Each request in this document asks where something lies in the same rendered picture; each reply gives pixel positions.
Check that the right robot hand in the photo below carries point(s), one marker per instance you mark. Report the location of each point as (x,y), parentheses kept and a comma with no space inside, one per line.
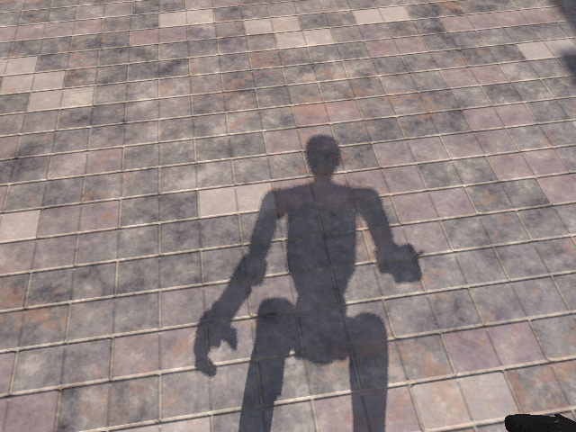
(539,423)

